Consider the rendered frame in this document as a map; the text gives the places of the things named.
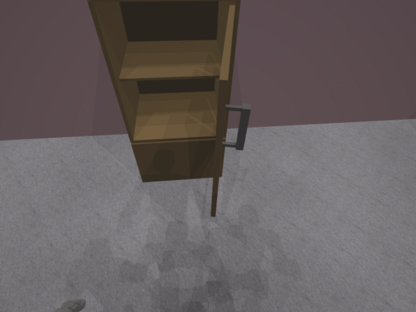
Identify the handle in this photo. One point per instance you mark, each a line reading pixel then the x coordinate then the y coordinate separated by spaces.
pixel 243 125

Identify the robot left hand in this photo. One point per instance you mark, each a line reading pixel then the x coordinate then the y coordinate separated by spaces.
pixel 72 306

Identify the cupboard door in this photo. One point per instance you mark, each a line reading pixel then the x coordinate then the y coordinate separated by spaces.
pixel 221 110

